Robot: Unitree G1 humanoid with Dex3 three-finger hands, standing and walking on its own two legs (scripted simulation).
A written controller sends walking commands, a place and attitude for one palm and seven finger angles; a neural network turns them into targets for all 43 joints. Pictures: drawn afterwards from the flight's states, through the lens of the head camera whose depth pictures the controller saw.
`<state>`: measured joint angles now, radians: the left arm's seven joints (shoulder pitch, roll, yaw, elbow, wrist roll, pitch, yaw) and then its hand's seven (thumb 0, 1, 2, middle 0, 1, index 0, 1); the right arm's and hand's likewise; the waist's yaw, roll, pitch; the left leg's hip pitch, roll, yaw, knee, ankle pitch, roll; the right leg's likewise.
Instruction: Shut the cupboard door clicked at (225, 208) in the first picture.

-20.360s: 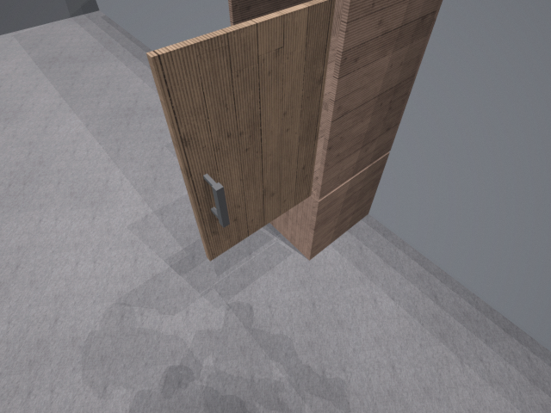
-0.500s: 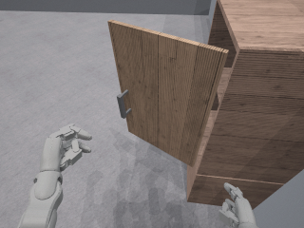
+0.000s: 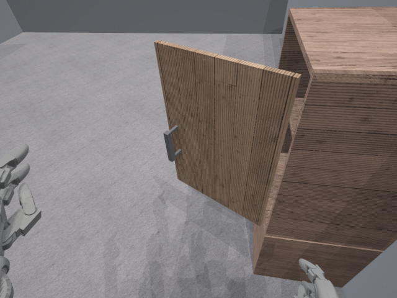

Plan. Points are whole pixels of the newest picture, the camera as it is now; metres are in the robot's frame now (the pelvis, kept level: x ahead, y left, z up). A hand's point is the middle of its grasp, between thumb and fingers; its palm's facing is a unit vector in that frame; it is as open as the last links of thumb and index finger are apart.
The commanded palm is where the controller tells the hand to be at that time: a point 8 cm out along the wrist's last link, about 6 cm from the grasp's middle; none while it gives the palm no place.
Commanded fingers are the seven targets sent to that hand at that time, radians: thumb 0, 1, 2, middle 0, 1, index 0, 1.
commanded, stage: draw the hand back to the body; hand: left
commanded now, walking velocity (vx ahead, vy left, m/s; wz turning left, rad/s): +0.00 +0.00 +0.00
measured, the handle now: (173, 143) +0.62 +0.19 -0.09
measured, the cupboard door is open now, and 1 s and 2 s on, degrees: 63 63 63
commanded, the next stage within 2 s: step back with the hand held close in 0.26 s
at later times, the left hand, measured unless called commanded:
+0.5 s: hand (43, 215) +0.18 +0.27 +0.16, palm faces +0.47 -0.77 -0.43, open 7.4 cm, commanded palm +0.12 +0.30 +0.17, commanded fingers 0.00 0.90 0.90 -0.20 -0.30 -0.20 -0.30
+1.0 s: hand (27, 235) +0.15 +0.28 +0.15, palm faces +0.43 -0.77 -0.47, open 7.4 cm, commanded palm +0.09 +0.31 +0.17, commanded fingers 0.00 0.90 0.90 -0.20 -0.30 -0.20 -0.30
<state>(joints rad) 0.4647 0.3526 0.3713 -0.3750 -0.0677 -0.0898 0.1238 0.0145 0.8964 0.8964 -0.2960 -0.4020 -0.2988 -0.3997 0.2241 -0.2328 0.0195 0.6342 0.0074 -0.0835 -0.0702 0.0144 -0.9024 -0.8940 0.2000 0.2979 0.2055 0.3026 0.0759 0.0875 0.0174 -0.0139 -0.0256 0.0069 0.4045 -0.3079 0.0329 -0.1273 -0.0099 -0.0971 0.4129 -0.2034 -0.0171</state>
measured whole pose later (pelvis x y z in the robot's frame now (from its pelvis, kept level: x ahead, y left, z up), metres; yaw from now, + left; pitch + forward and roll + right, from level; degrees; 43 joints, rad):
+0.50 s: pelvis -0.02 +0.00 +0.00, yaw +0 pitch -2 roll -1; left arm 0.46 0.34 0.39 -0.35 -0.05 -0.16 0.13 0.01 0.89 0.90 -0.21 -0.30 -0.21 -0.30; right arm 0.21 -0.23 0.01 0.61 0.01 -0.08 -0.06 0.01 -0.90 -0.89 0.20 0.30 0.21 0.30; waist 0.03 0.09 0.00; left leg -0.13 -0.01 0.00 0.49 -0.32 0.03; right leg -0.21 0.01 -0.11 0.42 -0.17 -0.03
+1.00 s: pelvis -0.06 +0.02 -0.02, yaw -1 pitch +1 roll +0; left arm 0.53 0.40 0.43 -0.47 -0.04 -0.19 0.15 0.01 0.89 0.90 -0.21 -0.30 -0.21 -0.30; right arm 0.21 -0.23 0.00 0.54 0.01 0.00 -0.08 0.01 -0.90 -0.89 0.20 0.30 0.21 0.30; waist 0.00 0.01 -0.02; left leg -0.33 -0.05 0.05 0.63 -0.33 0.06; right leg -0.42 -0.04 -0.06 0.58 -0.18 0.00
